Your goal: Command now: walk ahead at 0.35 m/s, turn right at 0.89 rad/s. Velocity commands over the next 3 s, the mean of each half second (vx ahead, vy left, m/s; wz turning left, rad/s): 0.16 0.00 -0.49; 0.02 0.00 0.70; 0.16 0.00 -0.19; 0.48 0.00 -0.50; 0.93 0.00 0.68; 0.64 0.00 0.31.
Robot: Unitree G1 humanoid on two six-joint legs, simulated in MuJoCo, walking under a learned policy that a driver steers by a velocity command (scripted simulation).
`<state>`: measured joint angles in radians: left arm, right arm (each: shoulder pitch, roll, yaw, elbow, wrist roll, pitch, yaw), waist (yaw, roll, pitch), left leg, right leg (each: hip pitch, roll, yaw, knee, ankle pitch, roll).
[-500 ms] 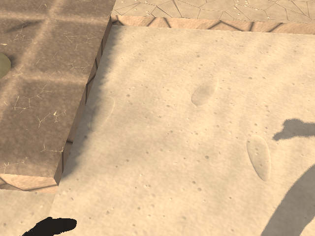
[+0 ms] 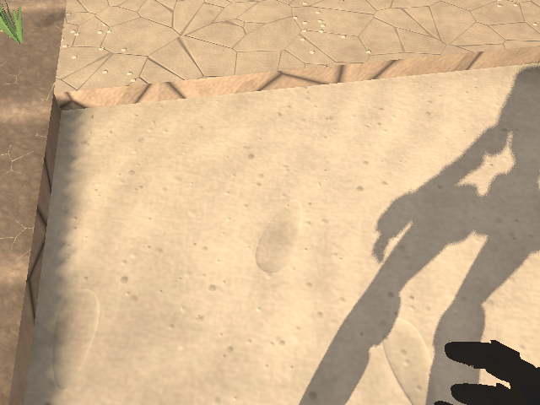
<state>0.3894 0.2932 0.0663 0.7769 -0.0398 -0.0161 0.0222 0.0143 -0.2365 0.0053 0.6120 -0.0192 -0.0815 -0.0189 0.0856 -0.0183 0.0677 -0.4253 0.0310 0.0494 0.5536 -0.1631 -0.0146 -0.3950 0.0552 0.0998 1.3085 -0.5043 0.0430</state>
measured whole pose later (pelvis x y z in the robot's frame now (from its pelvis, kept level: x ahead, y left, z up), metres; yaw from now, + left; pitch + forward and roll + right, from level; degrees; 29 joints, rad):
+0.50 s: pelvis +0.18 -0.02 +0.00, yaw -13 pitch +1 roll +0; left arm 0.09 0.23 0.02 0.64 0.03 0.01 0.01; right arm 0.12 -0.29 -0.04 0.81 0.02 0.03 -0.01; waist -0.01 0.02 0.07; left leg -0.46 0.08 0.01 0.96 -0.49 -0.07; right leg -0.40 0.01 -0.08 0.53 -0.15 -0.07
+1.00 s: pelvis +0.21 +0.03 +0.02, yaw +11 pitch +4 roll -4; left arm 0.01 0.30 0.10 0.71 0.00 0.00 0.05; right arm 0.23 -0.31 -0.09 0.68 0.02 0.04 -0.05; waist -0.02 -0.02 0.04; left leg -0.30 -0.07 -0.18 0.46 -0.21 0.07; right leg -0.55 0.06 0.13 0.90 -0.29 0.08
